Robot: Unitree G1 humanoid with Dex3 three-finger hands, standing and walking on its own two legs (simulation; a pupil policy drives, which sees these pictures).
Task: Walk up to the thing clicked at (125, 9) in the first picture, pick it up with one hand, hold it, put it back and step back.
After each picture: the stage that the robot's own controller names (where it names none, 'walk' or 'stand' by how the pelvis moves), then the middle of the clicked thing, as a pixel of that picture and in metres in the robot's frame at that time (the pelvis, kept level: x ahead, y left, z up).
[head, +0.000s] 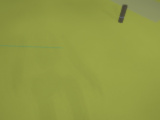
stand; (122, 14) +1.87 -0.59 -0.65
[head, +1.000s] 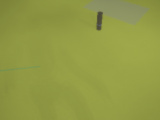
walk; (99, 21) +1.78 -0.14 -0.63
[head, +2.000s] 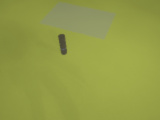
walk; (62, 44) +1.19 +0.25 -0.65
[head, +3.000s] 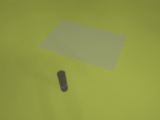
walk; (62, 81) +0.75 +0.21 -0.65
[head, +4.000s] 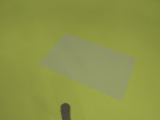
walk; (65, 114) +0.47 +0.12 -0.64
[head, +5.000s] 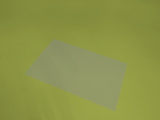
stand; out of the picture +0.35 +0.14 -0.64
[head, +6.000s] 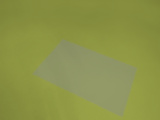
stand; out of the picture +0.32 +0.11 -0.65
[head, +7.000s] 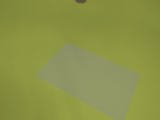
stand; out of the picture +0.31 +0.12 -0.65
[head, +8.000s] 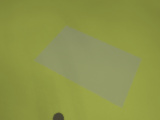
stand; out of the picture +0.32 +0.13 -0.64
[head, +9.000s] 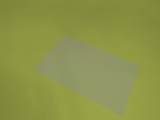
stand; out of the picture +0.30 +0.14 -0.63
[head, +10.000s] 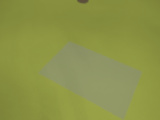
stand; out of the picture +0.36 +0.14 -0.65
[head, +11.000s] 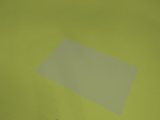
stand; out of the picture +0.35 +0.16 -0.66
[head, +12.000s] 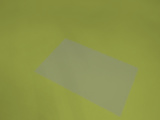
stand; out of the picture +0.34 +0.15 -0.66
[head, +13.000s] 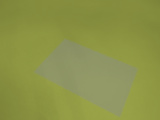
stand; out of the picture +0.34 +0.15 -0.66
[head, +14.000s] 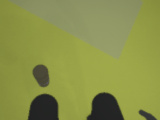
go down; (42, 77) +0.40 +0.15 -0.39
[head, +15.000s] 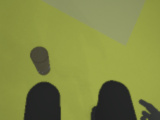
go down; (41, 63) +0.43 +0.16 -0.29
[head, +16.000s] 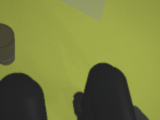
close in; (3, 48) +0.43 +0.19 -0.18
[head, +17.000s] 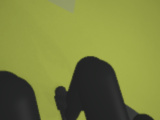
close; out of the picture +0.43 +0.21 -0.16
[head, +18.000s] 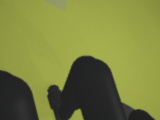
close; out of the picture +0.43 +0.22 -0.16
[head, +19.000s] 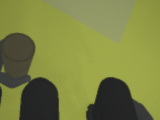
lift; (17, 65) +0.34 +0.21 -0.04
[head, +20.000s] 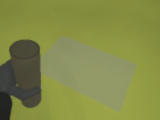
hold; (28, 78) +0.31 +0.16 +0.10
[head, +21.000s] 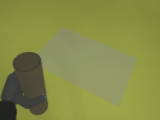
hold; (34, 88) +0.30 +0.16 +0.04
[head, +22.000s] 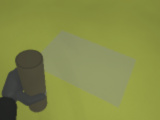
crouch; (34, 85) +0.31 +0.16 +0.04
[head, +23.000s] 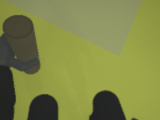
crouch; (26, 50) +0.42 +0.16 -0.03
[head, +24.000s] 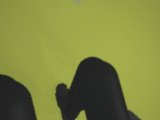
lower; out of the picture +0.45 +0.22 -0.17
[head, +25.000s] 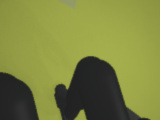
lower; out of the picture +0.44 +0.23 -0.16
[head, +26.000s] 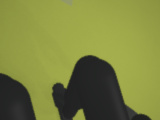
lower; out of the picture +0.44 +0.24 -0.17
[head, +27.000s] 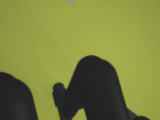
lower; out of the picture +0.45 +0.25 -0.16
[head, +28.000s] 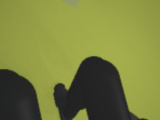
loosen; out of the picture +0.42 +0.21 -0.17
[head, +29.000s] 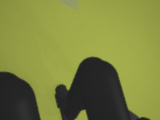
withdraw; out of the picture +0.43 +0.21 -0.18
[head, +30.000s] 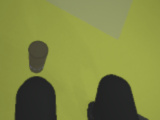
walk; (37, 59) +0.43 +0.16 -0.23
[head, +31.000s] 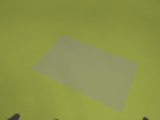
stand; out of the picture +0.35 +0.13 -0.58
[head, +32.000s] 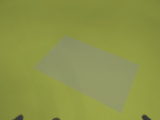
stand; out of the picture +0.36 +0.14 -0.60
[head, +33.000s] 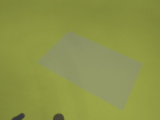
stand; out of the picture +0.36 +0.13 -0.61
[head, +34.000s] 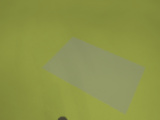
walk; out of the picture +0.37 +0.13 -0.65
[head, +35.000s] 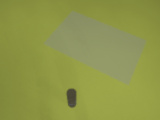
walk; (71, 98) +0.46 +0.07 -0.64
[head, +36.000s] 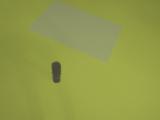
walk; (56, 73) +0.68 +0.14 -0.64
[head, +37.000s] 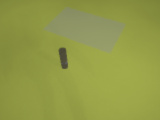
stand; (63, 58) +0.98 +0.23 -0.64
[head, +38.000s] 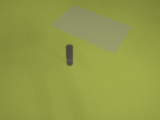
stand; (69, 55) +1.02 +0.13 -0.65
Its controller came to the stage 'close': yes
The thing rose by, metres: 0.70
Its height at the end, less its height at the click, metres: +0.00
